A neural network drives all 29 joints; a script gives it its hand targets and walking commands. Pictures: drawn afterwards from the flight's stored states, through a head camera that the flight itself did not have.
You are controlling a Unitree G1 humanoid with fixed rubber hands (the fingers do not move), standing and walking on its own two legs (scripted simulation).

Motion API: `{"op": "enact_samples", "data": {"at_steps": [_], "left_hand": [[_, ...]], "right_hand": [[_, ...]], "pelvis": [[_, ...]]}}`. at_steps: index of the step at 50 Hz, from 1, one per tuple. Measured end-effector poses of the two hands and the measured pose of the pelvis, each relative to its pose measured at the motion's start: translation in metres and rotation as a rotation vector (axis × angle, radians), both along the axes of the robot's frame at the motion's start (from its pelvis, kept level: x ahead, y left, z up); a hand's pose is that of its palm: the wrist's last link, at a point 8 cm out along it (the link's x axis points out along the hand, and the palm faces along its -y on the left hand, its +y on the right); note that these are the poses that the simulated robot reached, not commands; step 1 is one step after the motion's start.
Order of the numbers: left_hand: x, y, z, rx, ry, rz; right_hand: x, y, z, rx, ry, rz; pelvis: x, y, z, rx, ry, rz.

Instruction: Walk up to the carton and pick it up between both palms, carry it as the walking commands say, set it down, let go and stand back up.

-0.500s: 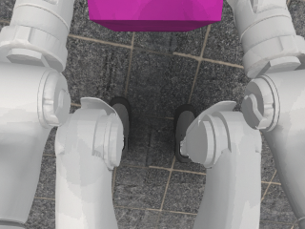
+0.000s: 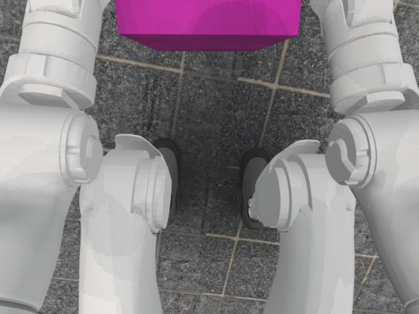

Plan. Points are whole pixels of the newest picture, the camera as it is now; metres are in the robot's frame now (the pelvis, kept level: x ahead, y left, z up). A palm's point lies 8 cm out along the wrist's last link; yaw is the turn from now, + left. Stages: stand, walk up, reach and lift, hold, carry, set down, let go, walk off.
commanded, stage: reach and lift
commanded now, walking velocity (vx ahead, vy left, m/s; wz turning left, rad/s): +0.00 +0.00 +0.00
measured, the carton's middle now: out of the picture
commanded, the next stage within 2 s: none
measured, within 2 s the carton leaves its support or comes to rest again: leaves its support in 0.10 s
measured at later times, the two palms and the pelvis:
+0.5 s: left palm out of the picture +0.56 +0.18 -0.08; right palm out of the picture +0.57 -0.11 -0.08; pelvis -0.01 +0.01 +0.04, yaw -1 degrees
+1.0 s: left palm out of the picture +0.54 +0.18 -0.02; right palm out of the picture +0.55 -0.11 -0.02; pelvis -0.03 +0.01 +0.07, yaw +0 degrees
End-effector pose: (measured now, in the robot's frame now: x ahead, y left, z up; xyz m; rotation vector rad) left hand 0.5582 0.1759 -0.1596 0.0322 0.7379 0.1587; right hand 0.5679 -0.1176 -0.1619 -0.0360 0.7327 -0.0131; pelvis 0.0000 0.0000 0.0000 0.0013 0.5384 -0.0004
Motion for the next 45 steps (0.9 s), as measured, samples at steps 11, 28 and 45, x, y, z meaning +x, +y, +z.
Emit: {"op": "enact_samples", "data": {"at_steps": [11, 28, 45], "left_hand": [[-0.013, 0.004, 0.029, -0.003, -0.024, 0.022], [0.002, -0.001, 0.081, -0.021, -0.062, 0.018], [-0.02, 0.007, 0.118, -0.033, -0.108, 0.065]], "right_hand": [[-0.007, 0.008, 0.032, -0.03, -0.024, -0.026], [-0.001, 0.003, 0.083, -0.033, -0.057, -0.056], [-0.015, 0.011, 0.115, 0.011, -0.096, -0.056]], "pelvis": [[-0.01, 0.005, 0.013, -0.011, -0.043, -0.013], [-0.011, 0.014, 0.047, -0.029, 0.005, 0.006], [-0.021, 0.006, 0.062, -0.01, -0.084, -0.009]]}}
